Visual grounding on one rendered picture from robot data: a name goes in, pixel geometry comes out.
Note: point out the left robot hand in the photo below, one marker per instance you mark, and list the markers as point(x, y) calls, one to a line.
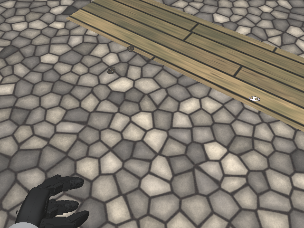
point(41, 211)

